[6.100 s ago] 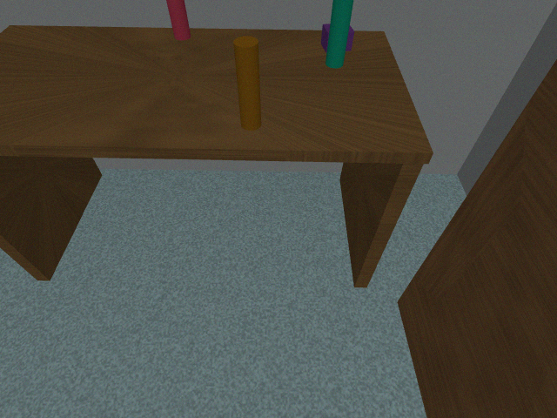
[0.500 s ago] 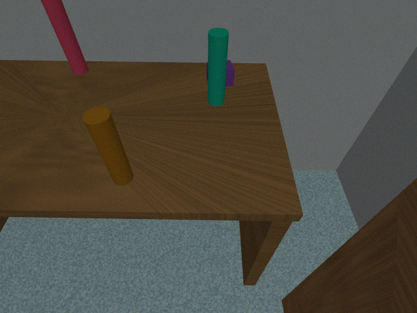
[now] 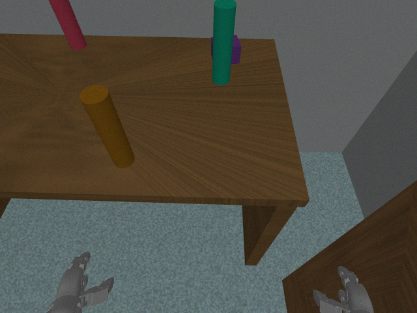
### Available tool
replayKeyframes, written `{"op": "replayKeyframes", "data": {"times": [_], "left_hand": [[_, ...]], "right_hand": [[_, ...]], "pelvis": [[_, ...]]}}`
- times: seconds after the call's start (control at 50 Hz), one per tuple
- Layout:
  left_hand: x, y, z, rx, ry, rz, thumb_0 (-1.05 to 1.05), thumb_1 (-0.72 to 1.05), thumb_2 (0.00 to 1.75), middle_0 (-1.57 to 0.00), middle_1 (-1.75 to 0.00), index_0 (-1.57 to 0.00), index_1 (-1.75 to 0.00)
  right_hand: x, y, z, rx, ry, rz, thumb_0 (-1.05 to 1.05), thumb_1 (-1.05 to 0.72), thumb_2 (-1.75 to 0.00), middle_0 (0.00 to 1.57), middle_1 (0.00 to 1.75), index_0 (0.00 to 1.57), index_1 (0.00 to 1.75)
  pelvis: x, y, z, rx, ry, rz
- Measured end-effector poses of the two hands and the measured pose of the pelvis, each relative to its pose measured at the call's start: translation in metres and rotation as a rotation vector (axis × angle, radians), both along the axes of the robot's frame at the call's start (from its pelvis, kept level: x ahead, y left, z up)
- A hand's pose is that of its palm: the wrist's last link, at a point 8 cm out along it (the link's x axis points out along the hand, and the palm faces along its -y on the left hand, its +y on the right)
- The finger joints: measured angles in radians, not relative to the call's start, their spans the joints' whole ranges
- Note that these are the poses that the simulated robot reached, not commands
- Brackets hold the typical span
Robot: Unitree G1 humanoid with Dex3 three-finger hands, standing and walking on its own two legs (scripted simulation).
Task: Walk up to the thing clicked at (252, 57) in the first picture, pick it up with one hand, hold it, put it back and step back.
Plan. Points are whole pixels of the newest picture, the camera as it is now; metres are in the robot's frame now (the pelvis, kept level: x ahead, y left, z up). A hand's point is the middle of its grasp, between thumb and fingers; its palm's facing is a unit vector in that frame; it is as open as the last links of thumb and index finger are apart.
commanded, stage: rise first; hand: left
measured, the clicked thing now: (111, 131) +0.44 +0.23 +0.06
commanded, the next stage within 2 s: go down in 1.48 s
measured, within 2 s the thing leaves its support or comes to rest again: neither
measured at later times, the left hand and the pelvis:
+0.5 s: hand (70, 256) +0.20 +0.26 +0.00, palm faces +0.30 -0.88 -0.36, open 17.3 cm; pelvis +0.03 +0.00 +0.00, yaw +1 degrees
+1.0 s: hand (41, 251) +0.19 +0.27 +0.07, palm faces +0.36 -0.83 -0.42, open 17.5 cm; pelvis +0.02 -0.01 +0.00, yaw +2 degrees
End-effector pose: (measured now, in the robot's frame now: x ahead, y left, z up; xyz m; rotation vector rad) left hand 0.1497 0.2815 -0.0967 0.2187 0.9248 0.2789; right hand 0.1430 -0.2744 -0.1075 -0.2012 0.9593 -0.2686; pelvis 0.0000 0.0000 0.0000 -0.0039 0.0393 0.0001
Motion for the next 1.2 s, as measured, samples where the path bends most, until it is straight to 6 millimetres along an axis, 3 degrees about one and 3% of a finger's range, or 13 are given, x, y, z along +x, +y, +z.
{"op": "replayKeyframes", "data": {"times": [0.08,0.18,0.32,0.42,0.8,1.2], "left_hand": [[0.013,0.004,0.020,0.022,-0.110,0.013,0.01,0.38,0.41,-0.09,-0.11,-0.09,-0.10],[0.008,0.012,0.042,0.063,-0.176,0.025,0.01,0.09,0.23,-0.07,-0.07,-0.07,-0.07],[0.009,0.018,0.075,0.124,-0.291,0.030,0.00,-0.27,0.10,-0.05,-0.05,-0.05,-0.05],[0.018,0.020,0.102,0.159,-0.403,0.018,0.00,-0.41,0.05,-0.04,-0.04,-0.05,-0.04],[0.015,0.020,0.169,0.265,-0.631,-0.045,-0.01,-0.53,0.02,-0.04,-0.03,-0.04,-0.04],[-0.001,0.027,0.208,0.370,-0.781,-0.063,-0.01,-0.55,0.04,-0.05,-0.04,-0.04,-0.05]], "right_hand": [[0.016,0.004,0.008,0.003,-0.058,0.006,0.01,-0.36,-0.41,0.08,0.10,0.08,0.09],[0.019,0.012,0.012,0.013,-0.081,0.019,0.01,-0.05,-0.23,0.06,0.07,0.06,0.06],[0.026,0.025,0.021,0.022,-0.143,0.056,0.00,0.28,-0.10,0.05,0.06,0.06,0.05],[0.035,0.027,0.028,0.021,-0.194,0.068,0.00,0.42,-0.05,0.05,0.05,0.06,0.05],[0.027,0.009,0.022,0.019,-0.159,0.042,-0.01,0.53,-0.02,0.05,0.05,0.05,0.05],[0.025,0.006,0.025,0.026,-0.195,0.052,-0.01,0.52,-0.03,0.05,0.05,0.05,0.05]], "pelvis": [[0.005,0.000,0.001,-0.001,0.011,0.005],[0.013,0.001,0.002,0.001,0.002,0.009],[0.020,0.001,0.003,0.003,-0.028,0.014],[0.023,0.001,0.003,0.004,-0.047,0.015],[0.022,-0.006,0.004,0.007,-0.084,0.020],[0.011,-0.011,0.004,0.011,-0.104,0.033]]}}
